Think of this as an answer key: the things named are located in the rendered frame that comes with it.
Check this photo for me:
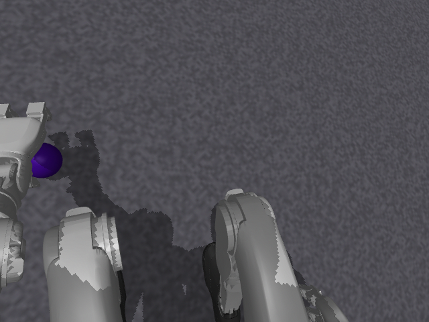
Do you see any right robot foot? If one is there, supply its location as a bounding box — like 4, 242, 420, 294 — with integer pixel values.
202, 242, 241, 322

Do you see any left robot hand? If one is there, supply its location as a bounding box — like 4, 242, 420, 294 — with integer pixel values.
0, 102, 52, 189

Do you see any right robot hand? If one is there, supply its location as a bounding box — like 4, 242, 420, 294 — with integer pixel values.
298, 284, 349, 322

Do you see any left robot arm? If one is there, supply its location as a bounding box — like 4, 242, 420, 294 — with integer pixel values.
0, 152, 32, 322

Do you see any ball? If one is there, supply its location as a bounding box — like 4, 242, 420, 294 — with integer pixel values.
31, 143, 63, 178

